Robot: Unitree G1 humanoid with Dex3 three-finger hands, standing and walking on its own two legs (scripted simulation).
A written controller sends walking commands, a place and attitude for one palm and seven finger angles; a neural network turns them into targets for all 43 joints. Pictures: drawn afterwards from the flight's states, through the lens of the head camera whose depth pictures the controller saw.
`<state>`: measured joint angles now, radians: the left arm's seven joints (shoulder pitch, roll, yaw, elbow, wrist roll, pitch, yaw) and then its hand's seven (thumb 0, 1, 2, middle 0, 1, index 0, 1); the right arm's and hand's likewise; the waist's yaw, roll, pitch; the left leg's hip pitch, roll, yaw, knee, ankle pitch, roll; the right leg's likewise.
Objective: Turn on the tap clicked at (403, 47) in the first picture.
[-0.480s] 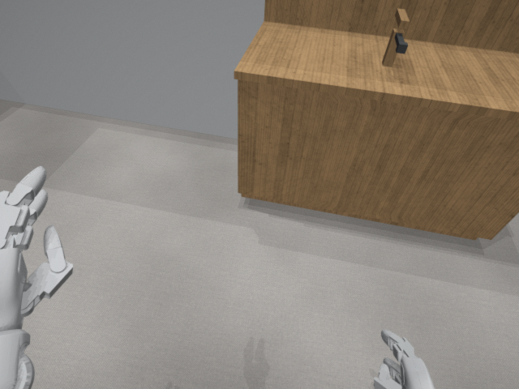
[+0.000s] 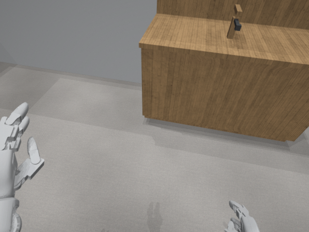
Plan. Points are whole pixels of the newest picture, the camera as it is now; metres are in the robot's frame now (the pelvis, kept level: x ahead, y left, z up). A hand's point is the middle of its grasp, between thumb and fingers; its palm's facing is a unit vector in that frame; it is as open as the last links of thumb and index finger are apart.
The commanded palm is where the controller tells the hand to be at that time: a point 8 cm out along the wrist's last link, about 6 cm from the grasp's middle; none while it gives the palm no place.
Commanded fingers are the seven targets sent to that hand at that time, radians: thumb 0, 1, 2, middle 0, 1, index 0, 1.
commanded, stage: walk to a spot facing it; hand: left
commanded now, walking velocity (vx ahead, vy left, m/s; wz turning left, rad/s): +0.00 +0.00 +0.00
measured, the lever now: (237, 27) +1.15 -0.39 +0.08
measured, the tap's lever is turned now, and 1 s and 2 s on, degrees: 0 0 0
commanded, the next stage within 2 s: turn to face it in 1.84 s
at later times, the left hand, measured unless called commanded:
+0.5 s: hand (77, 149) +0.24 +0.18 +0.15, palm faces +0.28 -0.88 -0.39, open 7.5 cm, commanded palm +0.19 +0.24 +0.18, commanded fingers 0.00 0.90 0.90 -0.20 -0.30 -0.20 -0.30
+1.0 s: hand (162, 117) +0.35 +0.01 +0.15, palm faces -0.06 -0.87 -0.49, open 7.5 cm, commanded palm +0.29 +0.09 +0.18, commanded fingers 0.00 0.90 0.90 -0.20 -0.30 -0.20 -0.30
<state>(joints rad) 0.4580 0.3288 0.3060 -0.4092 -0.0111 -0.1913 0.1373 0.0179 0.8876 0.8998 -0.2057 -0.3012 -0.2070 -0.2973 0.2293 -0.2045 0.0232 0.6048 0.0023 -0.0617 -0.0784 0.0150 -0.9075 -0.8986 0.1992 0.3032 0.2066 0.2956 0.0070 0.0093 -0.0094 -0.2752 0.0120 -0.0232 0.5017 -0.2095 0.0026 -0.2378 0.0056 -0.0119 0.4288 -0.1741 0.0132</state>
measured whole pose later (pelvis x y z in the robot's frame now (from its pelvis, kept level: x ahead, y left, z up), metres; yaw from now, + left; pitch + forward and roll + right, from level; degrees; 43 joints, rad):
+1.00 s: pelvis +0.02 -0.08 -0.03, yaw -27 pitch +0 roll -1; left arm 0.36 0.42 0.37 -0.45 0.00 -0.22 0.12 0.02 0.89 0.90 -0.20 -0.30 -0.21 -0.30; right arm 0.21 -0.18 0.01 0.59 0.00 -0.06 -0.02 0.01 -0.91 -0.90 0.20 0.30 0.21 0.30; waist -0.02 0.04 0.09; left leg -0.34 0.24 0.11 1.07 -0.53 -0.04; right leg -0.42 0.00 -0.16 0.74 -0.30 -0.07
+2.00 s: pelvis +0.25 -0.27 -0.03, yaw -47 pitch +0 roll +0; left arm 0.38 0.37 0.36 -0.59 0.00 -0.20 0.13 0.02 0.89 0.90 -0.21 -0.30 -0.21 -0.30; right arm 0.12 -0.22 -0.02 0.62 0.00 -0.06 -0.03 0.02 -0.91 -0.90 0.20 0.30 0.21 0.30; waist 0.00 0.01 0.18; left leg -0.42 0.17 0.06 1.31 -0.51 -0.03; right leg -0.45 0.00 -0.17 0.72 -0.28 -0.10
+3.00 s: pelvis +0.28 -0.31 +0.00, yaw -30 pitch +0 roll +1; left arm 0.44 0.34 0.30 -0.49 -0.01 -0.19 0.16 0.02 0.88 0.90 -0.21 -0.30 -0.21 -0.30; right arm 0.25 -0.26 -0.04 0.65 0.00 -0.04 -0.09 0.02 -0.91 -0.90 0.20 0.30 0.20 0.30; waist 0.00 -0.01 0.01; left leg -0.36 0.06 0.08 0.74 -0.36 0.01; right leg -0.18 -0.08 -0.13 0.46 -0.27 0.00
